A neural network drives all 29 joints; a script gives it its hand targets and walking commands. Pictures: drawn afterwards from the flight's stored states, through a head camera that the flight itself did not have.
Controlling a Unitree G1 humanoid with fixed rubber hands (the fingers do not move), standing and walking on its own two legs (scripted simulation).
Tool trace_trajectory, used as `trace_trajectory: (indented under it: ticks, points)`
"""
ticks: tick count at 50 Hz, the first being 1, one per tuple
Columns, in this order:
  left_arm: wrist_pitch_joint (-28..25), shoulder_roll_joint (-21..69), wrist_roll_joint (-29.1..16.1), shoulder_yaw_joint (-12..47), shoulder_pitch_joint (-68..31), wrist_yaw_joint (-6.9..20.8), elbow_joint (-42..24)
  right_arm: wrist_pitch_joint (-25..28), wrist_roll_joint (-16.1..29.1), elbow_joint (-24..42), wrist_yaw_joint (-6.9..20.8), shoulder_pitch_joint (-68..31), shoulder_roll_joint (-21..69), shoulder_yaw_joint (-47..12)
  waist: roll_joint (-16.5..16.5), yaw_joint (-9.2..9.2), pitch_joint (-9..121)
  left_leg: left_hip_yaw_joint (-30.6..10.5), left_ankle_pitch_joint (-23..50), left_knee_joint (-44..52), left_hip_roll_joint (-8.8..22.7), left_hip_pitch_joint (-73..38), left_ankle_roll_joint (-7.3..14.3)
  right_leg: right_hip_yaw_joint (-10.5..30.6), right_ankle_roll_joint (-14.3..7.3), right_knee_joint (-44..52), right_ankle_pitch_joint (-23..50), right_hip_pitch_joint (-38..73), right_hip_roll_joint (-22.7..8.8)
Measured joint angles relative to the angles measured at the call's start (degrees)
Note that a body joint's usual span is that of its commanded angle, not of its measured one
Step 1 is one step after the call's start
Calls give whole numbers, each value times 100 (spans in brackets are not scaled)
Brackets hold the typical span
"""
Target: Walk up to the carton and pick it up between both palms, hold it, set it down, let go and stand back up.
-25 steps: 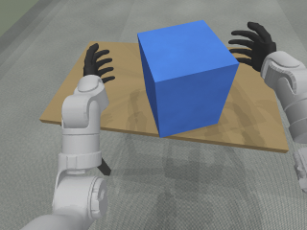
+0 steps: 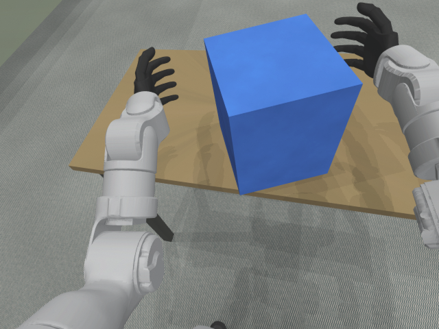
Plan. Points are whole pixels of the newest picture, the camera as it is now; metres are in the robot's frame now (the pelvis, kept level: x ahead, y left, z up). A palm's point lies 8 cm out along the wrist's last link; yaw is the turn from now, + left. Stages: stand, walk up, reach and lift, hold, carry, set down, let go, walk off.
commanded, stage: reach and lift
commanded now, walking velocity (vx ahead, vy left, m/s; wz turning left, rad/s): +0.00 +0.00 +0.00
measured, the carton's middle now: (270, 111) +0.51 +0.04 +0.06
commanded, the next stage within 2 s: none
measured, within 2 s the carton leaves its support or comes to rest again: neither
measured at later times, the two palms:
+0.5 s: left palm (173, 138) +0.39 +0.20 +0.10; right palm (362, 97) +0.50 -0.11 +0.12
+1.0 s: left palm (186, 137) +0.40 +0.18 +0.09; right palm (349, 107) +0.49 -0.10 +0.10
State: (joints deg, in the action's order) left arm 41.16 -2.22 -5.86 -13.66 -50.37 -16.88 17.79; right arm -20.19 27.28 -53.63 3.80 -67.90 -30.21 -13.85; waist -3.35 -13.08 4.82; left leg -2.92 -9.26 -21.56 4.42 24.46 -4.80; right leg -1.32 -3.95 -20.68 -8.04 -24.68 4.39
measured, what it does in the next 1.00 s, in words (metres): stands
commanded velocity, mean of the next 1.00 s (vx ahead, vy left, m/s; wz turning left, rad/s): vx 0.00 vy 0.00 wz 0.00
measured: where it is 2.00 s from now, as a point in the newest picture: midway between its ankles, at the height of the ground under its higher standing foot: outside the picture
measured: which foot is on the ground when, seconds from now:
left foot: down 0.00-1.00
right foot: down 0.00-1.00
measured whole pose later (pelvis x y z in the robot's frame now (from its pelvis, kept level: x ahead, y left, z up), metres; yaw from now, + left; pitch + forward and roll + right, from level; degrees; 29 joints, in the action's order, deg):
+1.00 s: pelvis +0.00 +0.00 +0.00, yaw -2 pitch +17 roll +0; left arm 5.4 14.7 18.8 -33.5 -45.1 -10.8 34.5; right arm 4.4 -5.6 -65.7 3.2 -60.9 -10.7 12.7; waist -2.2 -11.0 6.8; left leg -0.3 -6.2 -17.0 4.7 27.5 -4.2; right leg 0.3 -3.9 -17.9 -5.4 -29.1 4.5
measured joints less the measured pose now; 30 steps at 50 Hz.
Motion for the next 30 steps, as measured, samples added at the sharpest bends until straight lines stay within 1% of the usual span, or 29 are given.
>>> trace_trajectory:
  ticks: [8, 12, 17, 20, 24, 30]
  points:
    - [-559, 315, 298, -202, 492, 168, 40, 434, -414, 48, -18, 400, 252, 270, 22, 58, -23, 18, 51, 82, -5, 100, 16, 19, 17, 102, 63, -91, -6]
    - [-904, 488, 490, -324, 745, 232, 31, 734, -646, 76, -27, 630, 406, 502, 39, 80, -26, 42, 94, 118, -7, 197, 27, 41, 27, 153, 119, -187, -8]
    - [-1383, 724, 764, -473, 931, 313, 178, 1113, -1023, -34, 3, 823, 642, 837, 69, 75, 36, 101, 156, 174, -7, 337, 47, 94, 42, 218, 202, -341, -10]
    - [-1693, 860, 947, -544, 953, 352, 377, 1360, -1188, -154, 3, 848, 765, 989, 74, 64, 85, 148, 183, 195, -5, 402, 60, 136, 54, 241, 245, -420, -9]
    - [-2093, 1014, 1141, -631, 846, 343, 816, 1622, -1384, -450, 25, 777, 871, 1104, 84, 18, 137, 227, 212, 230, -3, 430, 75, 205, 66, 243, 281, -489, -9]
    - [-2617, 1057, 1175, -691, 560, 244, 1610, 1797, -1325, -923, -10, 662, 912, 1021, 117, -75, 220, 312, 212, 219, 18, 458, 76, 275, 64, 199, 290, -562, 11]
